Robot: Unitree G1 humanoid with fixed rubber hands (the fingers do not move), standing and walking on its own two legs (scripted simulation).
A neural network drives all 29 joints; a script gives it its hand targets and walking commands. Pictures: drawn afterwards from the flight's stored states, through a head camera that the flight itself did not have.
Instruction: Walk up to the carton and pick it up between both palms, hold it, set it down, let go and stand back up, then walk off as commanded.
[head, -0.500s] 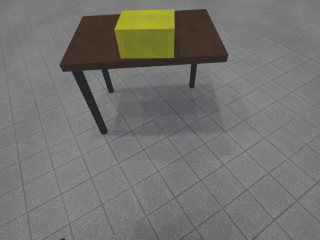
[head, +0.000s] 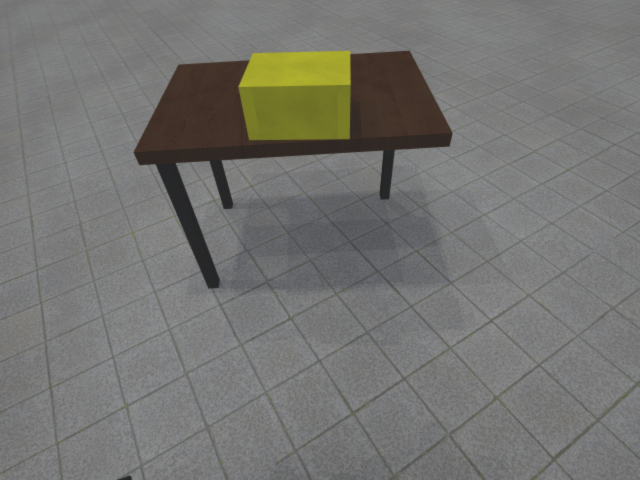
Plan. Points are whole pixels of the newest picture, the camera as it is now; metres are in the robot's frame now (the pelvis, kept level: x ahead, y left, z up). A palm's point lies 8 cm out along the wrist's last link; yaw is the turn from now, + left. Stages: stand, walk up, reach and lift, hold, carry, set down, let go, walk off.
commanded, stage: stand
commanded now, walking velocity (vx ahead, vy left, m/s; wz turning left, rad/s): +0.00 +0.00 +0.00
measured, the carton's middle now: (300, 95) +1.08 +0.05 -0.02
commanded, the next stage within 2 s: none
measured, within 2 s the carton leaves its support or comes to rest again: neither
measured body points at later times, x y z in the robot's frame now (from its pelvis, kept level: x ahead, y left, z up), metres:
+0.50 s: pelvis +0.01 +0.00 +0.00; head +0.02 -0.01 +0.45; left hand +0.13 +0.31 -0.11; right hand +0.09 -0.31 -0.12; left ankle +0.04 +0.13 -0.72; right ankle +0.04 -0.14 -0.72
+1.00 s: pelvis +0.01 +0.00 +0.01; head +0.02 -0.01 +0.46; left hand +0.12 +0.31 -0.11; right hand +0.09 -0.31 -0.12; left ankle +0.04 +0.13 -0.72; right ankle +0.04 -0.14 -0.72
